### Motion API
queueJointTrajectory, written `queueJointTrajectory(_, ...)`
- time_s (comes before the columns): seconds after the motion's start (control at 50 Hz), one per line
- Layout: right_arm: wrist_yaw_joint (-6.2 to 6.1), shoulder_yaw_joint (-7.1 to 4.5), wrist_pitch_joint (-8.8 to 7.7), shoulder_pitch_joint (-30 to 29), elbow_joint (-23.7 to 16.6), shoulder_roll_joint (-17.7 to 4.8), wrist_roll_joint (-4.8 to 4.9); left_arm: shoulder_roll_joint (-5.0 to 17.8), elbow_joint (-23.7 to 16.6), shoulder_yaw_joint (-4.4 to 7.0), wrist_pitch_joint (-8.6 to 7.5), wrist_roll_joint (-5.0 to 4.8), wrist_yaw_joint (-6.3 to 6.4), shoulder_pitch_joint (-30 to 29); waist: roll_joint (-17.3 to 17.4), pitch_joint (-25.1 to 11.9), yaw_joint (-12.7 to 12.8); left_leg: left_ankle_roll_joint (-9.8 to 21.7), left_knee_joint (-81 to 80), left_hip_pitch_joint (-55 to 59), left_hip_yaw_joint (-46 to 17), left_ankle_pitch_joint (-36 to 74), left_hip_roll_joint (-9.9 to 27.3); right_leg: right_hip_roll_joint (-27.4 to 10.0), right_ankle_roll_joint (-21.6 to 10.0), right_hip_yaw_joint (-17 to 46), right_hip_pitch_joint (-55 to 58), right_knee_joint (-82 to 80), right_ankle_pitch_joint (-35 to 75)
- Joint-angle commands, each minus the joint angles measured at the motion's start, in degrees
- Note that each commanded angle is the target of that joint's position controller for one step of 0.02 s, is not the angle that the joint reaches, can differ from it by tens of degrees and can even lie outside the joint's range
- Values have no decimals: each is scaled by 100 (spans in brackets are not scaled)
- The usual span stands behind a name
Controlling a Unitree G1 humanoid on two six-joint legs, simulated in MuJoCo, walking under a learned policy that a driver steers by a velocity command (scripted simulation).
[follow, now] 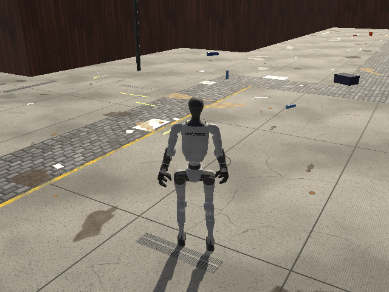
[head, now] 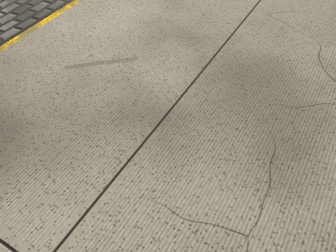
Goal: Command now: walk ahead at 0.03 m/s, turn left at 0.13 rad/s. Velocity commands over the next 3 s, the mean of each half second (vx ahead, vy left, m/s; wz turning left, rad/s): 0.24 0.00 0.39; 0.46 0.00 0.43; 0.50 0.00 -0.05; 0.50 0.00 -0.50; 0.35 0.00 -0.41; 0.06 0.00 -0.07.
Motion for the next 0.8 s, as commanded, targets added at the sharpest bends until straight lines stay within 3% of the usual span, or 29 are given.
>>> queueJointTrajectory(0.02, -28, -194, -43, -351, -325, -760, 79, 929, -204, 221, -118, -56, 80, 46, -375, -22, 101, 230, -153, 59, -349, 291, 193, -224, -227, 150, -136, -577, 456)
queueJointTrajectory(0.08, -26, -265, 12, -445, -439, -772, 148, 1034, -178, 312, -42, -71, 207, 299, -407, -174, 215, 279, 340, -313, -349, 875, 80, -445, -429, 213, 166, -420, 1048)
queueJointTrajectory(0.1, -26, -268, 40, -394, -445, -691, 150, 1041, -167, 338, -20, -64, 238, 450, -519, -307, 276, 255, 571, -498, -254, 357, -28, -635, -556, 365, 348, -555, 656)
queueJointTrajectory(0.12, -15, -271, 68, -411, -484, -611, 159, 1103, -173, 373, -9, -78, 258, 528, -789, -263, 329, 210, 943, -883, -71, -525, -160, -1014, -795, 757, 525, -822, -12)
queueJointTrajectory(0.14, 18, -274, 70, -410, -546, -559, 167, 1177, -253, 403, -29, -117, 268, 384, -1174, -170, 319, 202, 1574, -1281, 133, -1479, -147, -1620, -1135, 1363, 619, -1148, -667)
queueJointTrajectory(0.16, 74, -283, 46, -637, -689, -624, 163, 1209, -330, 421, -87, -131, 271, 374, -1184, 58, 447, 214, 2231, -1727, 15, -1923, 130, -2120, -1430, 1886, 611, -1482, -1032)
queueJointTrajectory(0.18, 127, -298, 20, -837, -817, -650, 206, 1229, -358, 434, -166, -105, 265, 368, -999, 315, 490, 252, 2560, -2157, -209, -2228, 380, -2336, -1533, 2111, 696, -1660, -1109)
queueJointTrajectory(0.2, 166, -296, -5, -861, -872, -630, 253, 1260, -385, 455, -231, -134, 246, 205, -854, 494, 404, 284, 2432, -2356, -343, -2235, 572, -2321, -1428, 1968, 805, -1712, -1071)
queueJointTrajectory(0.24, 236, -286, -45, -713, -813, -609, 269, 1318, -431, 493, -259, -199, 173, -106, -810, 438, 301, 286, 1782, -1715, -56, -1719, 574, -1933, -1074, 1134, 700, -1696, -540)
queueJointTrajectory(0.28, 285, -332, -60, -7, -514, -591, 238, 1373, -466, 522, -222, -217, 49, -468, -806, 222, -90, 253, 919, 27, 647, -719, 86, -1342, -763, 55, -149, -1261, -127)
queueJointTrajectory(0.3, 284, -436, -43, 534, -288, -708, 220, 1304, -467, 501, -226, -191, 0, -459, -683, -15, -311, 261, 703, 974, 939, -439, -301, -1097, -640, -338, -517, -643, 362)
queueJointTrajectory(0.32, 260, -597, -29, 1127, -137, -966, 252, 1090, -455, 434, -252, -143, -37, -359, -148, -316, -578, 430, 424, 1898, 660, -439, -344, -841, -395, -836, -912, 667, 924)
queueJointTrajectory(0.34, 158, -776, -37, 1759, -109, -1671, 269, 612, -717, 281, -314, 35, -57, -602, 1611, -406, -761, 1131, -504, 2641, -1928, -653, 1021, -288, 108, -1108, -2308, 3025, -471)
queueJointTrajectory(0.36, 219, -689, -195, 1765, -312, -1845, 168, 450, -1061, 215, -492, -98, -52, -775, 1813, -857, -625, 2160, -1759, 2972, -4930, -1689, 2076, 440, 160, -16, -3494, 4156, -1759)
queueJointTrajectory(0.38, 232, -582, -336, 1531, -355, -1496, 141, 795, -1088, 276, -647, -339, -113, -983, 901, -428, -581, 2190, -1823, 2851, -4735, -2036, 2247, 37, -32, 394, -4056, 4580, -1472)
queueJointTrajectory(0.4, 213, -497, -419, 1263, -422, -1202, 174, 925, -1067, 296, -749, -351, -159, -1000, 577, -115, -420, 1922, -1630, 2608, -4036, -1718, 2029, -199, -227, 399, -4144, 4379, -910)
queueJointTrajectory(0.42, 200, -447, -441, 946, -533, -1088, 186, 962, -933, 324, -789, -218, -147, -908, 141, 72, -247, 1650, -1552, 2168, -3340, -1132, 1746, -388, -282, 395, -3837, 3971, -436)
queueJointTrajectory(0.44, 168, -418, -439, 703, -633, -1034, 170, 1035, -872, 373, -788, -98, -130, -848, 121, 120, -103, 1455, -1591, 1780, -2795, -563, 1516, -497, -276, 399, -3428, 3388, -35)
queueJointTrajectory(0.46, 128, -383, -422, 664, -686, -954, 143, 1049, -843, 398, -753, -56, -154, -855, 188, 95, -45, 1345, -1686, 1601, -2444, -148, 1315, -491, -241, 359, -3089, 3032, 244)
queueJointTrajectory(0.52, -9, -413, -401, 983, -654, -1082, 175, 773, -983, 338, -679, -29, -194, -1223, 144, 107, -70, 1311, -1751, 1430, -1809, 1012, 1053, -218, 3, 137, -2845, 1893, 987)
queueJointTrajectory(0.56, -72, -435, -371, 1126, -636, -1135, 190, 568, -1143, 259, -677, -50, -233, -1668, 202, 188, -179, 1184, -1726, 1102, -1519, 1046, 843, 11, 83, 56, -2479, 859, 1629)
queueJointTrajectory(0.62, -97, -456, -349, 1405, -572, -1145, 205, 503, -1371, 201, -678, -141, -318, -2213, 396, 296, -370, 1069, -1758, 762, -1580, 645, 838, 195, 108, 23, -1963, 51, 2228)
queueJointTrajectory(0.68, -114, -476, -325, 1555, -514, -1098, 265, 682, -1508, 227, -710, -173, -355, -2356, 411, 311, -358, 986, -1504, 1073, -1905, 618, 1016, 190, 24, 253, -1785, -326, 2304)
queueJointTrajectory(0.72, -146, -514, -279, 1552, -525, -1121, 249, 830, -1508, 266, -752, -170, -363, -2227, 491, 264, -250, 919, -1192, 1408, -2091, 987, 1150, 179, -84, 305, -1635, -423, 1939)
queueJointTrajectory(0.76, -143, -524, -235, 1507, -570, -1089, 184, 1022, -1331, 351, -803, -141, -347, -1552, 643, -119, 45, 813, -508, 1617, -1999, 2343, 1059, 307, -319, 50, -767, -514, 1574)
queueJointTrajectory(0.78, -111, -469, -223, 1471, -619, -962, 133, 1205, -1146, 441, -817, -97, -319, -809, 597, -701, 391, 656, 414, 1434, -1769, 2821, 748, 183, -555, 67, 364, -492, 1589)
queueJointTrajectory(0.8, -83, -359, -225, 1449, -757, -726, 29, 1477, -1035, 495, -804, -4, -283, 204, 143, -1611, 777, 483, 1974, 527, -1512, 1756, 370, -730, -960, 1071, 2017, -240, 1137)
Next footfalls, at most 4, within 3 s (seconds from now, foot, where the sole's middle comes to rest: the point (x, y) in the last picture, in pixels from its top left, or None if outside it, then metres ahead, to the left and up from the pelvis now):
0.80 right None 0.49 0.05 -0.77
1.28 left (79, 234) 0.60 0.41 -0.77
1.82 right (114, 161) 0.97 0.31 -0.77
2.28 left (78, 121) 1.24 0.53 -0.77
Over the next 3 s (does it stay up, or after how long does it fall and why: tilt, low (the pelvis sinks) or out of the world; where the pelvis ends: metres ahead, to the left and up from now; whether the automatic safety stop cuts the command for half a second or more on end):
stays up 1.19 0.41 0.00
